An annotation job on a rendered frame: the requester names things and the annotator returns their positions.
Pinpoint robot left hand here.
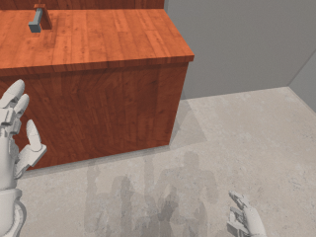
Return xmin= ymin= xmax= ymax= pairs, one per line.
xmin=0 ymin=79 xmax=47 ymax=191

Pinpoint left robot forearm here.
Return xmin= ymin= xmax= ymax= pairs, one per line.
xmin=0 ymin=189 xmax=27 ymax=237

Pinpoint robot right hand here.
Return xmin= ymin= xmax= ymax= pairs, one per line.
xmin=226 ymin=190 xmax=267 ymax=237

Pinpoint tap lever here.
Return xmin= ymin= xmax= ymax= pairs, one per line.
xmin=28 ymin=8 xmax=42 ymax=33

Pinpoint counter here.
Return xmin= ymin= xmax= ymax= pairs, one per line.
xmin=0 ymin=0 xmax=195 ymax=171

